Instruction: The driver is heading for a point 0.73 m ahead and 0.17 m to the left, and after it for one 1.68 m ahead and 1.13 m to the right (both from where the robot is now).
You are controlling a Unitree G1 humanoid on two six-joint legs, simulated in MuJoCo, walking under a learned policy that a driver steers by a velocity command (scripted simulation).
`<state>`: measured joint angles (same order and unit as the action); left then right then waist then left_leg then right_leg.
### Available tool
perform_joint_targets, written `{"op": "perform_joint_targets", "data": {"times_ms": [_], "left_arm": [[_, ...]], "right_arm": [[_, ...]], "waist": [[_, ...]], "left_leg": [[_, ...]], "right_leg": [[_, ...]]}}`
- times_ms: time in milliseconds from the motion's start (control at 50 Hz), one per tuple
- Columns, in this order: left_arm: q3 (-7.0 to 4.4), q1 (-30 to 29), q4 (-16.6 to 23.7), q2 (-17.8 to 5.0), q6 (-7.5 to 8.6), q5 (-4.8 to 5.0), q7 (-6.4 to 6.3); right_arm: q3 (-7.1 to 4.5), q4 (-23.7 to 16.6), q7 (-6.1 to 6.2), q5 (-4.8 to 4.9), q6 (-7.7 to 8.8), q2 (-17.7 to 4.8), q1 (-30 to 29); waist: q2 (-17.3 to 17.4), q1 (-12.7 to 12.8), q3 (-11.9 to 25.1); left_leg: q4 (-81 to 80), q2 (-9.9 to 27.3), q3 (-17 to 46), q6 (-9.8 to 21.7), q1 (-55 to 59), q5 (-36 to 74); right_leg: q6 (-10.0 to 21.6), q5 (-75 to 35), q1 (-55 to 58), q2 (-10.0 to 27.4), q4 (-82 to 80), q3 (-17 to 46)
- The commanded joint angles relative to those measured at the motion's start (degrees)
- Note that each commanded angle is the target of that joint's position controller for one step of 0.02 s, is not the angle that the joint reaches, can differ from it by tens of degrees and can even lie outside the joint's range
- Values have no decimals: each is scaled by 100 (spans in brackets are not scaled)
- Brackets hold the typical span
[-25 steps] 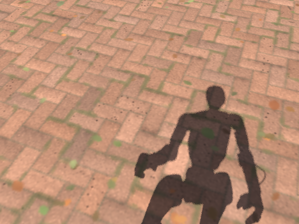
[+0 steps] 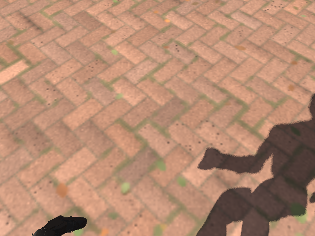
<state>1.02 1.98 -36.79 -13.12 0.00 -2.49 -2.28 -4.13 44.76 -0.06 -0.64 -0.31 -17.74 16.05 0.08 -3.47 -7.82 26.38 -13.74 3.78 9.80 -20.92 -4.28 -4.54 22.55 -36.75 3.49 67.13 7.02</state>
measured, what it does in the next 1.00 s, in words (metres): walks ahead, turning left: right foot, then left foot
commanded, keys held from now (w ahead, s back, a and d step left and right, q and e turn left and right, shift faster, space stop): q+shift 0.22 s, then w+q+shift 0.36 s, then w+shift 0.20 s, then w+e+shift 0.22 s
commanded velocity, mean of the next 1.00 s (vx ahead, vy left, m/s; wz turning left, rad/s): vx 0.59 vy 0.00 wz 0.67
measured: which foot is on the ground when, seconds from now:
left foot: down 0.00-0.28, up 0.30-0.84, down 0.86-1.00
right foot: up 0.00-0.28, down 0.30-0.86, up 0.88-1.00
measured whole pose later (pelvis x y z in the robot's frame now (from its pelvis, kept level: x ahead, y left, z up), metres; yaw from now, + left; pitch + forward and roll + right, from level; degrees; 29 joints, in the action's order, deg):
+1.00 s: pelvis +0.37 +0.18 +0.01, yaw +39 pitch +1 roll +0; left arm -1.5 26.3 -51.8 -13.7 2.9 0.1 1.3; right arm -1.0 43.7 -0.8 -2.7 3.8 -14.5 12.1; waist -0.4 3.8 -1.7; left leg 31.4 -2.1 -7.4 4.7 -15.4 -17.3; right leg 5.3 13.8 -22.0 5.5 72.3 2.1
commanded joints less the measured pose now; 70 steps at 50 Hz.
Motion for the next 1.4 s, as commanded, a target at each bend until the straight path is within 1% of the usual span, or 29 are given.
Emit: {"op": "perform_joint_targets", "data": {"times_ms": [20,120,220,280,300,320,340,420,580,720,760,800,840,860,880,900,940,960,1020,1100,1160,1220,1280,1300,1320,1340,1360,1380,1400], "left_arm": [[-205,798,165,-715,-135,52,-28],[-224,30,387,-830,-204,93,-18],[-241,-40,376,-971,15,212,-29],[-289,677,152,-1022,102,228,-35],[-410,979,108,-1393,121,210,-109],[-536,1221,206,-2028,98,94,-134],[-584,895,141,-2019,70,27,-112],[-423,789,115,-1361,132,115,12],[-524,1973,-308,-1355,449,72,201],[-409,2971,-987,-917,567,16,225],[-428,3075,-1212,-1095,562,2,173],[-412,3031,-1419,-1247,511,33,133],[-429,2986,-1613,-1597,447,130,98],[-417,2532,-1464,-1581,468,219,123],[-195,2832,-1033,-486,513,328,334],[-381,2385,-914,-1057,578,387,293],[-395,1873,-774,-858,548,373,291],[-397,2032,-954,-713,460,320,338],[-408,2449,-1234,-404,131,194,477],[-369,1361,-810,-217,29,256,541],[-298,669,-547,-282,86,234,596],[-282,812,-524,-500,86,211,673],[-600,3371,-1235,-1288,-59,161,565],[-782,4356,-1531,-1563,-37,254,455],[-801,3743,-1637,-1546,-41,392,353],[-748,2888,-1324,-1785,2,208,348],[-802,2636,-1008,-1805,-3,111,264],[-738,2289,-892,-1406,21,66,205],[-689,1921,-884,-1287,65,102,193]], "right_arm": [[-288,-440,49,12,5,-946,113],[-390,-567,62,23,-210,-1005,200],[-442,-661,7,-60,-228,-1064,130],[-402,-862,-78,-104,-225,-957,-464],[-322,-861,-74,-81,-168,-650,-271],[-188,-1060,-77,22,-107,-272,-203],[-250,-1120,-95,-183,-48,-835,-687],[-244,-963,-416,-188,-123,-855,-363],[-86,-1259,-529,-127,-152,-668,-1206],[146,-1410,-603,-196,64,-304,-2317],[268,-1618,-638,-198,119,-139,-2607],[315,-1527,-543,-209,136,-101,-2296],[136,-1027,-352,-211,192,-427,-407],[-30,-590,-231,-273,257,-780,1033],[-205,-470,-93,-356,304,-1481,1211],[-209,-571,-32,-273,343,-1451,1380],[-66,-209,-5,-268,424,-899,711],[-2,-207,-15,-232,476,-619,345],[158,-23,-16,-49,606,-48,201],[193,240,-79,-5,789,74,269],[237,404,19,-17,800,50,508],[167,373,260,4,801,-472,418],[-17,43,425,-79,595,-1061,-459],[-78,-33,349,-34,486,-1069,-902],[188,-219,134,-158,525,-111,-1293],[348,-717,115,-150,634,332,-295],[419,-1008,64,-147,791,68,-68],[375,-872,57,-188,867,-311,-273],[334,-853,67,-239,822,-408,-430]], "waist": [[-143,343,1582],[460,-8,1181],[758,-45,1072],[530,526,1057],[-351,603,1112],[-1406,622,1454],[-849,590,857],[-774,324,659],[-576,717,263],[-302,1062,-359],[-592,979,-389],[-680,633,-41],[-938,-451,1133],[-846,-1286,1815],[852,-660,2859],[197,-872,3308],[-23,-256,1213],[55,31,841],[457,486,429],[657,560,-125],[394,503,-194],[495,873,272],[711,2286,1433],[47,2807,1641],[-1454,2196,752],[-1415,857,1191],[-1126,816,1880],[163,603,928],[669,263,391]], "left_leg": [[-458,1554,1908,381,563,2669],[-663,1366,2743,21,1041,-54],[-217,1434,3277,26,1338,955],[-237,934,3344,-303,-364,-2952],[869,442,2595,-577,-1360,-4058],[2543,-192,1118,-805,-2138,-3676],[3169,380,831,-878,-2575,-2395],[4284,1001,311,-1022,-2396,-1120],[4613,1571,126,-1024,-3430,-100],[2764,1359,-482,-555,-3346,-376],[2035,1501,-778,-349,-2873,-636],[1402,1048,-1300,-38,-1530,-1353],[1149,656,-1210,221,1152,-1547],[601,1283,-285,360,3301,-1295],[122,3417,2554,510,5399,-3646],[-730,3948,4108,274,4929,-3570],[-959,3393,2107,-51,2993,-1605],[-1193,3072,1394,-236,2332,-1330],[-1648,2595,104,-619,1528,-467],[-1996,2074,-1402,-1102,1118,1892],[-1993,1962,-1911,-1139,1555,3461],[-1241,2274,-2095,-1244,1931,6256],[1919,2636,-1778,-1197,1548,7550],[4775,2119,-1791,-1126,693,4782],[7154,854,-1526,-998,-1266,-2090],[8074,945,-454,-1141,-2676,-2651],[7692,1008,291,-1069,-3152,-2497],[6953,1305,315,-1015,-3133,-2017],[6369,1501,273,-1101,-2722,-1859]], "right_leg": [[-45,-630,696,-132,-601,-204],[24,-760,228,-371,-1547,83],[270,-388,847,-717,-2647,217],[354,-441,3148,-689,-4375,112],[482,483,4131,191,-4978,835],[959,2271,4593,1860,-5732,2907],[1111,2512,3870,1802,-6011,3330],[835,1141,3246,906,-5810,1105],[752,330,3672,1075,-6016,-162],[940,-1292,4130,1027,-6403,-1142],[1064,-2557,4288,1326,-6462,-1255],[1119,-5966,4315,1285,-5752,-1759],[1202,-8454,3757,1447,-3508,-1632],[1115,-6977,2319,1153,-1660,-1607],[972,-212,-69,93,622,-1301],[1168,226,-365,-248,1556,-125],[1164,-845,-653,228,1118,-229],[1095,-983,-385,387,796,-248],[942,-1244,-67,505,694,-328],[935,-2168,-426,275,11,-911],[1127,-2669,-416,-41,-1028,-1564],[1348,-2918,957,-558,-2179,-2049],[1773,-1999,3672,-889,-2251,-1648],[2284,-2076,4730,-565,-3012,-987],[2389,-2123,4706,-512,-2929,-473],[3082,-3302,5171,213,-3051,1756],[3556,-1095,5467,1104,-4717,3785],[3229,-865,4372,1131,-5393,3855],[2986,-1715,3308,963,-5317,3296]]}}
